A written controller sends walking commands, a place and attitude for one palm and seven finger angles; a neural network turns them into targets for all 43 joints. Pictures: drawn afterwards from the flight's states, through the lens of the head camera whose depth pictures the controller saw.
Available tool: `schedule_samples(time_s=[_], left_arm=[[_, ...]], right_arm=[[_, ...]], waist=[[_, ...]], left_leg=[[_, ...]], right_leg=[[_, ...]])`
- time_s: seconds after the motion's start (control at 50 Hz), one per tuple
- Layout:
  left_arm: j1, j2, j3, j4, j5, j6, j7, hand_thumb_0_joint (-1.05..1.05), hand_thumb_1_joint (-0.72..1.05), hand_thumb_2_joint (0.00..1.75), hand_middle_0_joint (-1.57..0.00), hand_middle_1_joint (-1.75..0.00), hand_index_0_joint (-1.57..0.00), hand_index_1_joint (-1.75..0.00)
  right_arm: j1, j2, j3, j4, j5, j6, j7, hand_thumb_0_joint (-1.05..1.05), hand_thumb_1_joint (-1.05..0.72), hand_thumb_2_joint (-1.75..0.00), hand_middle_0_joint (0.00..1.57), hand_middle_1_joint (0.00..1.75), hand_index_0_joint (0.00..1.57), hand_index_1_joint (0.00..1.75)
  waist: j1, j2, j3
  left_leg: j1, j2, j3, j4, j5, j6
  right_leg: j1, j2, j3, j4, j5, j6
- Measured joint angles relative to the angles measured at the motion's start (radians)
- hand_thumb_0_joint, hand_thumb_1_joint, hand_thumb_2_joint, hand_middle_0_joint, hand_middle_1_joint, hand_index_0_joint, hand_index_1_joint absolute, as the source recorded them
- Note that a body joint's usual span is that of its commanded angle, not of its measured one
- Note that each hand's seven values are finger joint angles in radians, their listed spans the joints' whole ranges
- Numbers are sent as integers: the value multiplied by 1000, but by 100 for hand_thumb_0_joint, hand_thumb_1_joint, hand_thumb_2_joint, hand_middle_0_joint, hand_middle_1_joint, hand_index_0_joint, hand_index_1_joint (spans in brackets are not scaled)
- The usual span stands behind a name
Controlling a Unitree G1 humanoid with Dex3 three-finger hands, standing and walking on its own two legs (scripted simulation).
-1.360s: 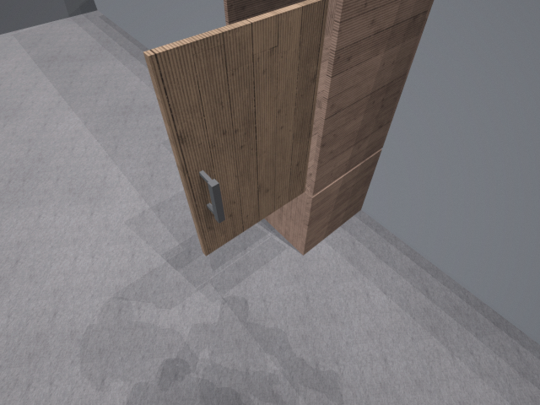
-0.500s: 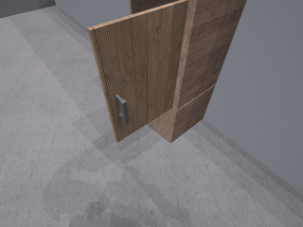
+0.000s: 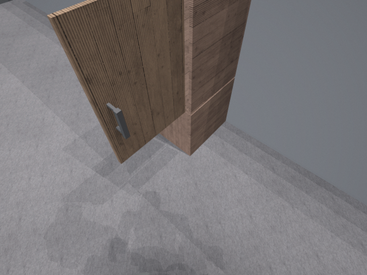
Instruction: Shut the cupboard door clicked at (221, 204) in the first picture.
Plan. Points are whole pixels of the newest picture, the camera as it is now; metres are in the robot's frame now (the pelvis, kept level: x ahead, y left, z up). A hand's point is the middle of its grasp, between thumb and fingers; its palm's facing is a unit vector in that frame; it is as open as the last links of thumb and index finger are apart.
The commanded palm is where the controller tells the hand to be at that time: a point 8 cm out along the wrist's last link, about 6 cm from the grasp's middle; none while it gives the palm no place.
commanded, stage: walk to a spot facing it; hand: left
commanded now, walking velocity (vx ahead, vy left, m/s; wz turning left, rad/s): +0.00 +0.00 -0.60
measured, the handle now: (118, 121) +0.55 +0.26 -0.08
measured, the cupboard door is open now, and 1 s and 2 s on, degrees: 89 89 89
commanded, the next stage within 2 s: none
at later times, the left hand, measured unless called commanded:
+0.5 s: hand out of the picture +0.10 +0.21 -0.16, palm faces -0.15 -0.96 -0.24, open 7.4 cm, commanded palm none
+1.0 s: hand (146, 260) +0.17 +0.11 -0.16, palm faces -0.51 -0.84 -0.19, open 7.4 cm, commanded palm none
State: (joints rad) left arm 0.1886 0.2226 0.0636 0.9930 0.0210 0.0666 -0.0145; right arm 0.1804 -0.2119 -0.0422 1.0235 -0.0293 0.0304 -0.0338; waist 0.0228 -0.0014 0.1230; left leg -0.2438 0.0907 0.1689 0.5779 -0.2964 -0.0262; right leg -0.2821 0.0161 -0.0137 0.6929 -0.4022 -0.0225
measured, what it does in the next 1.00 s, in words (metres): steps on the spot, turning right: left foot, then right foot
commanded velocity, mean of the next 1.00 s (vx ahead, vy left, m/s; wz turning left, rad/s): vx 0.03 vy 0.00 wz -0.60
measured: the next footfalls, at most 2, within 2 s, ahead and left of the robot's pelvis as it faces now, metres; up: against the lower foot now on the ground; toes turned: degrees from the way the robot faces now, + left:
left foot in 0.40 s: +0.05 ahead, +0.15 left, +0.00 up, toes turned -13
right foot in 0.64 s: +0.00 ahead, -0.15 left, +0.00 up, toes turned -21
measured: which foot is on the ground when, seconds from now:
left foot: down 0.00-0.02, up 0.04-0.38, down 0.40-0.64, up 0.66-0.86, down 0.88-1.00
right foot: down 0.00-0.40, up 0.42-0.62, down 0.64-0.88, up 0.90-1.00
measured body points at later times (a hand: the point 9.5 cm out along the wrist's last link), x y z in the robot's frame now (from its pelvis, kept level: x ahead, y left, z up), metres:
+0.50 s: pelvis -0.02 +0.00 +0.01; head +0.04 +0.01 +0.45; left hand +0.11 +0.26 -0.14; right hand +0.04 -0.26 -0.12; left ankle +0.01 +0.16 -0.73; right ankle -0.04 -0.10 -0.68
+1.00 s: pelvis -0.03 -0.01 +0.01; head +0.03 -0.01 +0.45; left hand +0.19 +0.16 -0.14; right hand -0.13 -0.26 -0.12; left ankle +0.05 +0.10 -0.73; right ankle -0.09 -0.12 -0.67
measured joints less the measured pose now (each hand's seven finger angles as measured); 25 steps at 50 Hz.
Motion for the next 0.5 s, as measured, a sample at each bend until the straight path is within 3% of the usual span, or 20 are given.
schedule_samples(time_s=[0.02, 0.08, 0.12, 0.16, 0.3, 0.38, 0.4, 0.42, 0.46, 0.5], left_arm=[[9, -1, 3, -14, 4, -9, -1, 1, 91, 90, -20, -30, -20, -29], [12, -18, 6, -28, 6, -24, 12, 0, 91, 90, -20, -30, -20, -29], [20, -26, 7, -32, 6, -26, 22, 0, 91, 90, -20, -30, -20, -29], [31, -29, 7, -31, 5, -28, 28, 0, 91, 90, -20, -30, -20, -30], [51, -18, 14, -34, 7, -23, 26, 1, 91, 90, -20, -30, -20, -30], [45, -1, 22, -40, 3, -14, 22, 1, 91, 90, -20, -30, -20, -30], [48, -2, 22, -48, -1, -9, 19, 1, 91, 90, -20, -30, -20, -30], [34, 6, 23, -50, -4, -4, 15, 1, 91, 90, -20, -30, -20, -30], [3, 29, 31, -61, 1, 4, 5, 1, 91, 90, -20, -30, -20, -30], [-25, 43, 37, -77, 3, 5, -4, 1, 91, 90, -20, -30, -20, -29]], right_arm=[[7, -1, -3, -3, 3, 6, 1, 0, -90, -89, 20, 30, 21, 30], [-7, -12, -17, -1, 13, 35, 3, 1, -90, -89, 20, 30, 21, 30], [-24, -15, -22, -7, 14, 39, 2, 1, -90, -89, 20, 30, 21, 30], [-41, -13, -23, -21, 15, 35, 2, 1, -91, -89, 20, 30, 20, 30], [-98, 8, -16, -78, 25, 17, -1, 1, -91, -89, 20, 30, 20, 30], [-110, 14, -6, -106, 29, -5, -3, 1, -91, -89, 20, 30, 20, 30], [-99, 4, -2, -120, 26, -15, -4, 1, -91, -89, 20, 30, 20, 30], [-95, 5, -3, -123, 19, -24, -7, 1, -90, -89, 20, 30, 20, 30], [-80, 13, 5, -125, 5, -25, -7, 0, -90, -89, 20, 30, 20, 30], [-55, 14, 12, -122, -4, -22, -5, 0, -90, -89, 20, 30, 21, 30]], waist=[[1, 2, -6], [-4, 25, 9], [-2, 22, 14], [0, 9, 13], [17, -34, -11], [17, -44, -31], [11, -21, -48], [6, -21, -45], [11, -38, -30], [15, -33, -21]], left_leg=[[-25, 7, -1, 44, -19, -3], [-135, -16, -107, 325, -180, -10], [-187, -38, -142, 458, -177, -17], [-202, -50, -151, 482, -163, -26], [-133, -72, -174, 267, -153, -30], [-33, -76, -180, 13, -58, -15], [-2, -52, -197, -74, -10, 0], [-7, -46, -198, -76, 24, -11], [-10, -41, -183, -46, 9, -21], [2, -21, -179, -53, 0, -28]], right_leg=[[8, -3, 8, -49, 59, -10], [-5, 21, 2, -38, 60, -41], [1, 31, 19, -75, 79, -49], [8, 36, 47, -121, 113, -48], [7, 57, 144, -202, 184, -42], [-28, 82, 185, -173, 183, -23], [-52, 104, 177, -142, 165, -15], [-87, 103, 157, -66, 81, 0], [-159, 77, 104, 142, -49, 32], [-201, 48, 54, 273, -86, 52]])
